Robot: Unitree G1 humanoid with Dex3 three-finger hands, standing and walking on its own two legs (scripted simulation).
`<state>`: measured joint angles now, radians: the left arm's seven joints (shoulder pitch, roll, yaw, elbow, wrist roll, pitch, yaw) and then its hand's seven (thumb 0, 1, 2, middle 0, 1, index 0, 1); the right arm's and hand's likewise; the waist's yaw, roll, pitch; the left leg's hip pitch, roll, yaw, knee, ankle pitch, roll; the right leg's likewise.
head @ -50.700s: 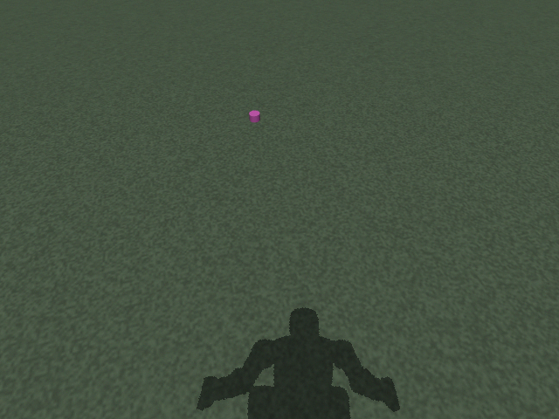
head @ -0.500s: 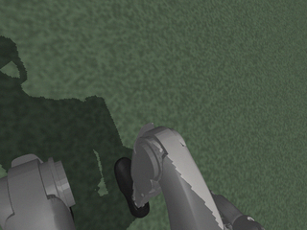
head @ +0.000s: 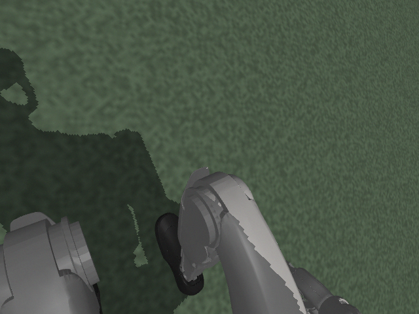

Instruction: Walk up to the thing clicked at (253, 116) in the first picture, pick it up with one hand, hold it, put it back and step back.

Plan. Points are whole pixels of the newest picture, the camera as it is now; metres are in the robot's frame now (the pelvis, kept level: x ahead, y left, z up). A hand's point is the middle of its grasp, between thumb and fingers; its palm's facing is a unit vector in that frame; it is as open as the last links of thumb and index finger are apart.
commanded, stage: withdraw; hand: left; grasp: from above
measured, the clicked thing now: out of the picture +0.43 +0.43 -0.28
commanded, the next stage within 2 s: home in 0.96 s
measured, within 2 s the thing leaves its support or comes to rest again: neither
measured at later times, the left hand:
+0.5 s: hand out of the picture +0.43 +0.46 -0.11, palm faces -0.37 -0.09 -0.92, open 14.1 cm
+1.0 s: hand out of the picture +0.44 +0.40 -0.13, palm faces -0.36 -0.13 -0.92, open 14.0 cm
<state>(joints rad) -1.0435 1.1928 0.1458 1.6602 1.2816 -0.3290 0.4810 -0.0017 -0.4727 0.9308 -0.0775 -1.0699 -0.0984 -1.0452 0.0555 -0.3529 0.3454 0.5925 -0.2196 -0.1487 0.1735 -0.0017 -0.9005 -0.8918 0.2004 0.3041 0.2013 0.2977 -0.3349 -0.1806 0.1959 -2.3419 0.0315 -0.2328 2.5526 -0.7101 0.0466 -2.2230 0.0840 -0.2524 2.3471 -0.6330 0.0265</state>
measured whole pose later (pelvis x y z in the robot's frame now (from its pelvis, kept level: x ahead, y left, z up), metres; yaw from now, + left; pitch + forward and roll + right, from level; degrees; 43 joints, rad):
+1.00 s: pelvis -0.01 +0.00 +0.02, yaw +4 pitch +30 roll -12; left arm -1.04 1.01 0.14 1.39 1.31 -0.40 0.30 0.00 -0.52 0.99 -0.10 -1.01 -0.10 -1.01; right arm 0.10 -0.31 0.21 0.63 -0.15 0.06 0.10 0.00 -0.91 -0.89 0.20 0.30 0.20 0.30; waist -0.27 -0.07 0.05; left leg -2.34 0.01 -0.15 2.45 -0.65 0.05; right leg -2.23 0.05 -0.18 2.30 -0.62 0.02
